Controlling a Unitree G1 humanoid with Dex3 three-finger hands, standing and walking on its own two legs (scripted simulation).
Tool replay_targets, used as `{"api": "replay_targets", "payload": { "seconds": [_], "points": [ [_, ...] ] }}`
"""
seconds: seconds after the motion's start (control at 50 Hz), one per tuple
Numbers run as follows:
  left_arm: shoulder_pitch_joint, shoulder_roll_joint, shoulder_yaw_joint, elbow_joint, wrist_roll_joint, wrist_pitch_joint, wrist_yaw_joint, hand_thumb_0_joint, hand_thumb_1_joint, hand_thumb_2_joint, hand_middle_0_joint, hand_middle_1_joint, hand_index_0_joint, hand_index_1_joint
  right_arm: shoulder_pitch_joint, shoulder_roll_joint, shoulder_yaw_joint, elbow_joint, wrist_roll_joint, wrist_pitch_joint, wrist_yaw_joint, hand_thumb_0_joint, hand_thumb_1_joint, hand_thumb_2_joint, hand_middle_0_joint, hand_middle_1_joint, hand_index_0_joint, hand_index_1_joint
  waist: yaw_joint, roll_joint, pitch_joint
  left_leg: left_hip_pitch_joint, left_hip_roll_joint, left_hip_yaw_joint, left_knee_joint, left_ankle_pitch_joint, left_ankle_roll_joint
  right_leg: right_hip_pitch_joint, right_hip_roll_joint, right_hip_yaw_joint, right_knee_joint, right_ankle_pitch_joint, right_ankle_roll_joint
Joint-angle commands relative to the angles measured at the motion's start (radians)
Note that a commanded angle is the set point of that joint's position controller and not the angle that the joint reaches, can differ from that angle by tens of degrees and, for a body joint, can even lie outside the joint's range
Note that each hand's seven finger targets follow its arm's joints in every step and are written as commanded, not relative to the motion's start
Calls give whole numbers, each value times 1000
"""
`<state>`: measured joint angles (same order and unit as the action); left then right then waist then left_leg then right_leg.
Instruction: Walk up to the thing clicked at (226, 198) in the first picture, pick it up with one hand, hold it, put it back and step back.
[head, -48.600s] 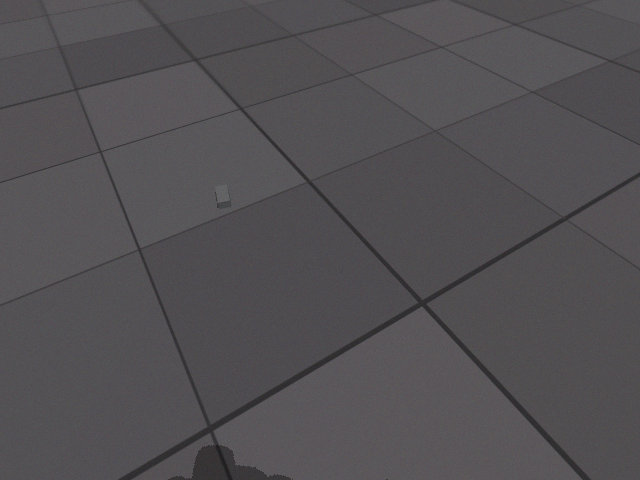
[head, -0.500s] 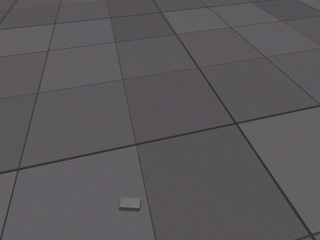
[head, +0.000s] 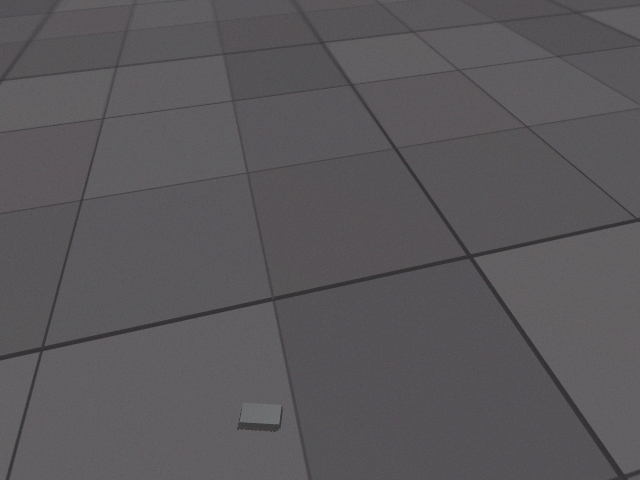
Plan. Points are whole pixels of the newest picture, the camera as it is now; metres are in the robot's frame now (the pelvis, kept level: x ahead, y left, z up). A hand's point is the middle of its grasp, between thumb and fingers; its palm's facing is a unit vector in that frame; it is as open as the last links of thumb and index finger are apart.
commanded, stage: stand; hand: left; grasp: from above
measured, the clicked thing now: (261, 415) +0.47 +0.22 -0.76
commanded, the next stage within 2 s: step back in 1.50 s
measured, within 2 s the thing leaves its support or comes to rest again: neither
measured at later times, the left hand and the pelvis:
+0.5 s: hand out of the picture +0.08 +0.22 -0.16, palm faces +0.02 -0.94 -0.33, open 7.4 cm; pelvis +0.01 -0.02 +0.00, yaw +0 degrees
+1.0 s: hand out of the picture +0.09 +0.22 -0.15, palm faces +0.01 -0.94 -0.34, open 7.4 cm; pelvis +0.02 -0.02 +0.00, yaw +0 degrees
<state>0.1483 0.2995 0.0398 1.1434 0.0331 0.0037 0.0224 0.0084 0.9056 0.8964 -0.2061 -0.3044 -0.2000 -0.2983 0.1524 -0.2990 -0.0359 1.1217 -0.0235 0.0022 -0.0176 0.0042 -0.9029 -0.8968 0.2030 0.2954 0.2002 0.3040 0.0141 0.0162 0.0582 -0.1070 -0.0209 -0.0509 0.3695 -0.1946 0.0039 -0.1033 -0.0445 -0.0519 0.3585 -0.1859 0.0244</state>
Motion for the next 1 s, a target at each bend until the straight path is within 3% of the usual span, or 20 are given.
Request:
{"api": "replay_targets", "payload": {
  "seconds": [0.0, 0.16, 0.3, 0.4, 0.48, 0.52, 0.58, 0.7, 0.8, 0.88, 0.94, 0.98],
  "points": [
    [-36, 189, 27, -47, -5, -20, 10, 0, 900, 900, -200, -300, -200, -301, -37, -192, -31, -55, -2, -20, -8, 0, -900, -900, 200, 300, 200, 300, -3, -3, -10, -85, 106, -101, -108, -23, 21, 13, -75, 87, -77, -46, -30],
    [-52, 199, 27, -45, -11, -26, 10, 0, 900, 900, -200, -300, -200, -301, -38, -197, -18, -49, 2, -25, -10, 0, -900, -900, 200, 300, 200, 300, -6, -9, -53, -32, 115, -88, -80, 128, 20, 32, -83, 86, -75, 65, -31],
    [-57, 203, 28, -39, -14, -26, 8, 0, 900, 900, -200, -300, -200, -301, -41, -203, -13, -43, 4, -24, -11, 0, -900, -900, 200, 300, 200, 300, -5, -23, -58, -24, 120, -78, -74, 181, 15, 51, -85, 86, -76, 125, -33],
    [-66, 202, 27, -39, -15, -25, 5, 0, 900, 900, -200, -300, -200, -301, -51, -214, -13, -41, 5, -23, -12, 0, -900, -900, 200, 300, 200, 300, -6, -6, -47, -31, 121, -74, -83, 130, 12, 38, -80, 91, -90, 73, -29],
    [-80, 211, 32, -46, -18, -29, 7, 0, 900, 900, -200, -300, -200, -301, -53, -206, -11, -42, 3, -25, -12, 0, -900, -900, 200, 300, 200, 300, -5, -24, -76, -16, 129, -70, -71, 220, 12, 73, -90, 89, -69, 183, -35],
    [-75, 207, 29, -40, -17, -29, 6, 0, 900, 900, -200, -300, -200, -301, -55, -211, -11, -42, 6, -23, -12, 0, -900, -900, 200, 300, 200, 300, -6, -26, -57, -27, 125, -71, -79, 184, 10, 60, -83, 87, -85, 144, -31],
    [-85, 211, 29, -48, -17, -32, 5, 0, 900, 900, -200, -300, -200, -301, -58, -214, -12, -44, 6, -24, -10, 0, -900, -900, 200, 300, 200, 300, -9, -21, -73, -13, 128, -66, -73, 197, 11, 67, -89, 91, -85, 177, -34],
    [-92, 215, 31, -47, -15, -28, 0, 0, 900, 900, -200, -300, -200, -301, -72, -219, -12, -45, 7, -24, -8, 0, -900, -900, 200, 300, 200, 300, -6, -10, -53, -21, 129, -71, -94, 136, 9, 35, -77, 86, -94, 76, -37],
    [-89, 219, 29, -54, -18, -35, 0, 0, 900, 900, -200, -300, -200, -301, -73, -226, -13, -50, 6, -29, -8, 0, -900, -900, 200, 300, 200, 300, -8, -4, -99, 9, 136, -63, -68, 234, 12, 69, -90, 92, -75, 211, -40],
    [-98, 229, 30, -56, -19, -34, 1, 0, 900, 900, -200, -300, -200, -301, -70, -218, -8, -48, 6, -27, -7, 0, -900, -900, 200, 300, 200, 300, -9, -24, -87, 4, 135, -63, -83, 220, 7, 63, -84, 86, -73, 195, -39],
    [-98, 224, 26, -55, -19, -32, -2, 0, 900, 900, -200, -300, -200, -301, -67, -225, -8, -42, 9, -24, -6, 0, -900, -900, 200, 300, 200, 300, -11, -19, -64, -14, 134, -63, -91, 161, 6, 49, -80, 92, -91, 114, -38],
    [-96, 226, 25, -59, -18, -33, -1, 0, 900, 900, -200, -300, -200, -300, -74, -226, -9, -47, 6, -26, -6, 0, -900, -900, 200, 300, 200, 300, -11, -15, -84, 9, 139, -62, -86, 203, 9, 45, -83, 92, -81, 167, -41]
  ]
}}
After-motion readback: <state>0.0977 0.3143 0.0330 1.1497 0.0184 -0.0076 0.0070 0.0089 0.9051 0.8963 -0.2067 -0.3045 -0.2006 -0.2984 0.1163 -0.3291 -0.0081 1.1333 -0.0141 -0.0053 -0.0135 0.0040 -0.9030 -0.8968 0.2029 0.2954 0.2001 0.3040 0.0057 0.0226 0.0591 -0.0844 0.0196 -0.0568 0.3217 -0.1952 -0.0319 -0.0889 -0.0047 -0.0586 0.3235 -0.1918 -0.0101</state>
